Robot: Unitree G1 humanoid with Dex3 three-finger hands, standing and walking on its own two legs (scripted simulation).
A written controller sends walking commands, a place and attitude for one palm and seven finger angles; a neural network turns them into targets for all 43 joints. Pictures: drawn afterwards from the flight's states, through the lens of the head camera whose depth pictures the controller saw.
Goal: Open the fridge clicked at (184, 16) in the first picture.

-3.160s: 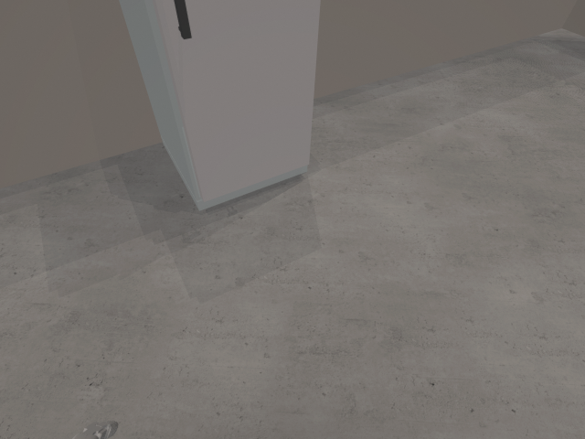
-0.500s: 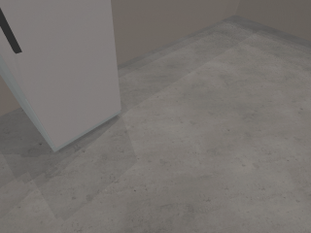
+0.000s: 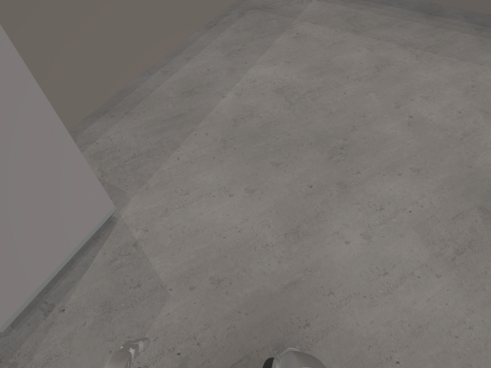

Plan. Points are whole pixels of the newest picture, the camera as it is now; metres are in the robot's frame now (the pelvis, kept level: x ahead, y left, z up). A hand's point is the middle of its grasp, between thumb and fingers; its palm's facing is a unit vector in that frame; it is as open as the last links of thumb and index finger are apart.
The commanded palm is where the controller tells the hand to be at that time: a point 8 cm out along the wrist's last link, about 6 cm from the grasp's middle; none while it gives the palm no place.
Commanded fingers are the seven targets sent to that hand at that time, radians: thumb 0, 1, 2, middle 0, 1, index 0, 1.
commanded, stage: turn to face it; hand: left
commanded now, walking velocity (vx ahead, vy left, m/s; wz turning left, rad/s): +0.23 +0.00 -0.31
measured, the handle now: out of the picture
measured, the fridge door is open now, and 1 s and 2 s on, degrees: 0 0 0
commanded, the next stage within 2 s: take the last steps up to it in 1.92 s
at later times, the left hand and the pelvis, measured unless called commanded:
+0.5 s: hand (119, 349) +0.18 +0.24 -0.17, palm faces +0.16 -0.97 -0.16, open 7.3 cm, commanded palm none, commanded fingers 0.00 0.90 0.90 -0.20 -0.30 -0.20 -0.30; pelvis +0.14 +0.06 +0.01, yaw +6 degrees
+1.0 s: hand (118, 354) +0.16 +0.22 -0.12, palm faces +0.39 -0.87 -0.29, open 7.4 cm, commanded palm none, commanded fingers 0.00 0.90 0.90 -0.20 -0.30 -0.20 -0.30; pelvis +0.15 +0.00 +0.02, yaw +23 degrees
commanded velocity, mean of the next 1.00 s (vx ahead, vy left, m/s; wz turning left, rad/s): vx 0.01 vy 0.00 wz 0.55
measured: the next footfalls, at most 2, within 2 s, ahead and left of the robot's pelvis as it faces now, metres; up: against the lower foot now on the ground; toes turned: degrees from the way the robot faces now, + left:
left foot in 0.36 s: +0.24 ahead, +0.14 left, +0.00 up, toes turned +11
right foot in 0.90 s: +0.22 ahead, -0.10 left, +0.00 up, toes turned +17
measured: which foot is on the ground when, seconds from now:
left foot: up 0.00-0.34, down 0.36-0.90, up 0.92-1.00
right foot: down 0.00-0.38, up 0.40-0.88, down 0.90-1.00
